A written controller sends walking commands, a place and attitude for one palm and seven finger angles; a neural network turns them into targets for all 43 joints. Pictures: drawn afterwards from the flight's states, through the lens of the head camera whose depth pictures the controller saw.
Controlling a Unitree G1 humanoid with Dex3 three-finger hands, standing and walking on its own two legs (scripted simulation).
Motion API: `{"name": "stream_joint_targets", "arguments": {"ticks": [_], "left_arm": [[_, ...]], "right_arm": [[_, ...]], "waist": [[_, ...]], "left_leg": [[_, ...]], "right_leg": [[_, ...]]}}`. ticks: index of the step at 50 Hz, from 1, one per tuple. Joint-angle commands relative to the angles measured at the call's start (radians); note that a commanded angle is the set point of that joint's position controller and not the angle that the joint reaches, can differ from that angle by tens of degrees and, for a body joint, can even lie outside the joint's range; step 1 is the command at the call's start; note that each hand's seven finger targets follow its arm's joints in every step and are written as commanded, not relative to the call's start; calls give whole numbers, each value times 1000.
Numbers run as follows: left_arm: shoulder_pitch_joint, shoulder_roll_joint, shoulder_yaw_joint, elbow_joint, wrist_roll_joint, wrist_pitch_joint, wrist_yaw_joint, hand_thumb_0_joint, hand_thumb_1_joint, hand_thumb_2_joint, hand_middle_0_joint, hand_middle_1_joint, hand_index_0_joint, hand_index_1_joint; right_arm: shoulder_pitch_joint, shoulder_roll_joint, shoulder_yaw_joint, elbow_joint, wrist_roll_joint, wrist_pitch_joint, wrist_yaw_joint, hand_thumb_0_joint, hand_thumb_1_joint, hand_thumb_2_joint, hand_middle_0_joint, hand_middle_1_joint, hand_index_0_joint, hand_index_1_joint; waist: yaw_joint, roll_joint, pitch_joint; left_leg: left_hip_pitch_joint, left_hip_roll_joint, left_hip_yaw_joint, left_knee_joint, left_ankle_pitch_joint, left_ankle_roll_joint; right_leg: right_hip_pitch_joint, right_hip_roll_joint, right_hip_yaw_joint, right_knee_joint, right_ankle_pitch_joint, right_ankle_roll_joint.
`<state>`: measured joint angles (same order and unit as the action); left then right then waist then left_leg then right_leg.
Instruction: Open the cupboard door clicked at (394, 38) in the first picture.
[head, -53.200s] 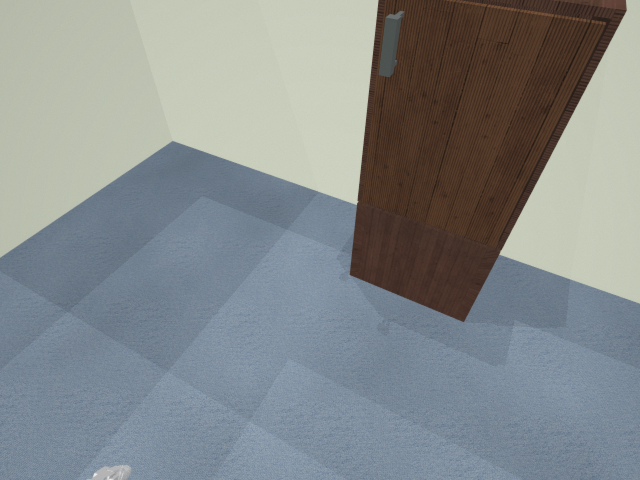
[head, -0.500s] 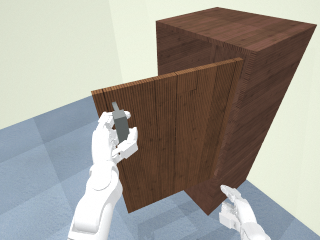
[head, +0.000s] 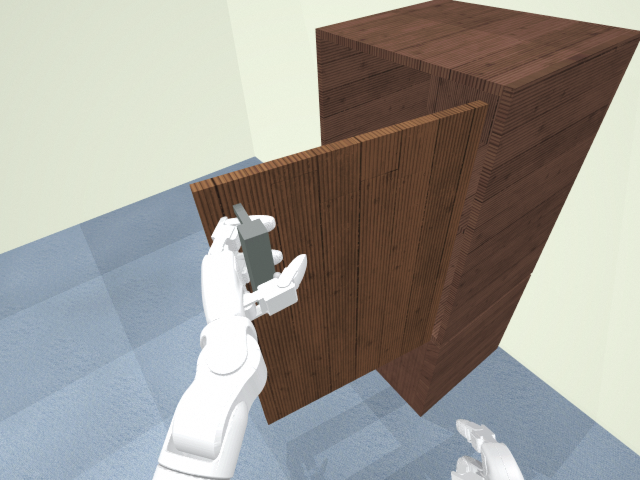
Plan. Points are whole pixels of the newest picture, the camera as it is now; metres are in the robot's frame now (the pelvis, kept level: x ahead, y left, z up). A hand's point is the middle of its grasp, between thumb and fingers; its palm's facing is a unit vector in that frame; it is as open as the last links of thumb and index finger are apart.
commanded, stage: open thumb and fingers to let go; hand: left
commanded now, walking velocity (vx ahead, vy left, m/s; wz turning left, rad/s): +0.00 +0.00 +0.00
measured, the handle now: (253, 255) +0.33 +0.11 +0.16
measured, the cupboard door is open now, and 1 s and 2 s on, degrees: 80 83 82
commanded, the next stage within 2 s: slide the hand sideways off the handle in 0.52 s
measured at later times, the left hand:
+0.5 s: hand (276, 281) +0.29 +0.08 +0.16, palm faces +0.23 -0.97 +0.02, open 15.0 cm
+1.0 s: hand (268, 313) +0.24 +0.08 +0.16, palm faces -0.17 -0.99 +0.01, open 16.3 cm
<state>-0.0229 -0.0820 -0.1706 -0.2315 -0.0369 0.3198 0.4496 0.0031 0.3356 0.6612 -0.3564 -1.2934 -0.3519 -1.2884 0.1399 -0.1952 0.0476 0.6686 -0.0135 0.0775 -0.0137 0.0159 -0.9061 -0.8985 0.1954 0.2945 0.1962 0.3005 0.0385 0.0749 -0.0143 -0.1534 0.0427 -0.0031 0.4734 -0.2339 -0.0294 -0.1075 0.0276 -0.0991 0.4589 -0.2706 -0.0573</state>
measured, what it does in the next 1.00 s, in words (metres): stands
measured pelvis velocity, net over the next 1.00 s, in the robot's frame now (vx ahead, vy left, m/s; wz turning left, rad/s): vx -0.01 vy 0.03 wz -0.01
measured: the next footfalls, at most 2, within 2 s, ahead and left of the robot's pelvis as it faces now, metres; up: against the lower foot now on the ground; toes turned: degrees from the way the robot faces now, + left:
none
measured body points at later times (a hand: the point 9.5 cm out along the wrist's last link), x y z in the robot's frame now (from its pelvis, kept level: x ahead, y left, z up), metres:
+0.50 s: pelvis +0.00 +0.03 +0.00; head -0.04 +0.01 +0.45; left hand +0.27 +0.13 +0.16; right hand +0.21 -0.15 -0.08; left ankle +0.02 +0.14 -0.74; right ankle +0.00 -0.08 -0.74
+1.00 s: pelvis -0.01 +0.03 +0.00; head -0.06 +0.01 +0.44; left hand +0.25 +0.13 +0.16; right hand +0.20 -0.17 -0.07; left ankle +0.02 +0.14 -0.74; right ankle +0.00 -0.08 -0.74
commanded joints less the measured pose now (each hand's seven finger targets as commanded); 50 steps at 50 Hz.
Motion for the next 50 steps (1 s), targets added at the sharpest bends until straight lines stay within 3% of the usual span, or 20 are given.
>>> {"name": "stream_joint_targets", "arguments": {"ticks": [1,3,5,7,10,13,20,25,28,31,32,33,34,35,37,40,42,44,47,50], "left_arm": [[-262,-35,-29,-241,40,-78,10,0,-220,420,-320,-1230,-320,-1230],[-266,-36,-33,-239,51,-78,21,0,-360,360,-310,-1215,-310,-1215],[-266,-42,-48,-256,64,-83,29,0,-500,300,-300,-1200,-300,-1200],[-270,-58,-66,-259,73,-83,36,0,-500,300,-300,-1200,-300,-1200],[-271,-67,-76,-241,84,-73,42,0,-500,300,-275,-1050,-275,-1050],[-297,-86,-94,-236,80,-62,38,0,-500,300,-250,-900,-250,-900],[-274,-119,-118,-258,80,-49,54,0,-500,300,-192,-550,-192,-550],[-286,-105,-98,-248,68,-34,66,0,-500,300,-150,-300,-150,-300],[-324,-117,-103,-248,63,-33,66,0,-500,300,-150,-300,-150,-300],[-330,-112,-96,-228,63,-31,65,0,-500,300,-150,-300,-150,-300],[-302,-38,-281,-201,129,-73,-162,0,-500,300,-150,-300,-150,-300],[-352,36,-207,-263,85,-115,-278,0,-500,300,-150,-300,-150,-300],[-348,99,-177,-274,73,-142,-347,0,-500,300,-150,-300,-150,-300],[-334,115,-171,-292,55,-159,-403,0,-500,300,-150,-300,-150,-300],[-329,95,-184,-298,-2,-168,-499,0,-500,300,-150,-300,-150,-300],[-281,79,-100,-271,-117,-129,-517,0,-500,300,-150,-300,-150,-300],[-239,99,-33,-285,-150,-105,-489,0,-500,300,-150,-300,-150,-300],[-172,111,-5,-320,-137,-99,-451,0,-500,300,-150,-300,-150,-300],[-146,130,-4,-341,-86,-108,-401,0,-500,300,-150,-300,-150,-300],[-89,202,55,-345,-60,-112,-390,0,-500,300,-150,-300,-150,-300]], "right_arm": [[-225,-48,-31,-201,2,-61,5,0,-900,-900,200,300,200,300],[-225,-48,-32,-201,1,-62,9,0,-900,-900,200,300,200,300],[-227,-47,-34,-199,0,-63,13,0,-900,-900,200,300,200,300],[-226,-44,-34,-202,-1,-63,17,0,-900,-900,200,300,200,300],[-227,-44,-33,-195,0,-54,22,0,-900,-900,200,300,200,300],[-233,-44,-31,-197,2,-50,22,0,-900,-900,200,300,200,300],[-230,-38,-30,-197,0,-42,42,0,-900,-900,200,300,200,300],[-242,-37,-25,-191,-1,-33,47,0,-900,-900,200,300,200,300],[-255,-35,-24,-194,-1,-35,44,0,-900,-900,200,300,200,300],[-263,-34,-22,-186,0,-34,42,0,-900,-900,200,300,200,300],[-190,-95,-26,-198,-8,-4,46,0,-900,-900,200,300,200,300],[-191,-80,-28,-247,10,4,31,0,-900,-900,200,300,200,300],[-189,-78,-25,-256,15,6,12,0,-900,-900,200,300,200,300],[-182,-79,-23,-269,17,9,3,0,-900,-900,200,300,200,300],[-181,-72,-13,-295,33,-6,-4,0,-900,-900,200,300,200,300],[-207,-74,-1,-306,47,-37,-12,0,-900,-900,200,300,200,300],[-217,-81,1,-307,45,-52,-13,0,-900,-900,200,300,200,300],[-218,-83,-2,-316,44,-58,-4,0,-900,-900,200,300,200,300],[-209,-82,-4,-324,36,-52,10,0,-900,-900,200,300,200,300],[-202,-87,-7,-330,31,-37,11,0,-900,-900,200,300,200,300]], "waist": [[14,-155,-138],[13,-175,-127],[16,-147,-119],[14,-124,-128],[11,-98,-109],[2,-125,-114],[13,-83,-144],[13,-122,-142],[9,-143,-141],[9,-112,-131],[-96,-165,-77],[-62,-134,-155],[-46,-125,-188],[-45,-57,-200],[-53,-51,-201],[-29,-77,-127],[-12,-114,-114],[2,-122,-116],[-2,-114,-87],[8,-99,-71]], "left_leg": [[81,-49,7,-7,167,52],[77,-51,7,-6,159,53],[86,-48,3,-3,160,52],[85,-48,4,-4,158,51],[84,-45,-2,-5,160,47],[89,-42,-6,-8,162,48],[85,-30,-22,-16,200,32],[72,-30,-23,-13,191,31],[68,-31,-22,-9,165,34],[63,-34,-20,-11,134,33],[105,-44,-26,-14,151,62],[105,-49,-17,-19,155,66],[113,-53,-11,-17,180,70],[130,-49,-10,-22,182,65],[131,-50,-19,-24,169,66],[86,-43,-37,-48,88,55],[64,-43,-39,-58,57,53],[50,-42,-32,-59,57,52],[31,-43,-23,-59,45,54],[21,-45,-6,-53,35,57]], "right_leg": [[-37,-63,84,-129,159,39],[-49,-61,85,-136,129,38],[-62,-57,82,-133,113,32],[-62,-55,75,-123,106,27],[-72,-50,66,-118,107,20],[-72,-46,59,-114,108,20],[-49,-31,32,-66,158,7],[-52,-28,30,-70,146,9],[-66,-32,34,-79,109,13],[-80,-34,38,-88,74,12],[-136,-25,60,-60,148,21],[-83,-26,51,-48,183,15],[-54,-28,56,-37,221,12],[-50,-29,54,-32,225,10],[-59,-28,37,-27,209,12],[-81,-15,14,-51,108,17],[-83,-14,11,-62,65,24],[-80,-14,13,-59,50,25],[-96,-16,23,-60,27,23],[-95,-19,42,-82,4,22]]}}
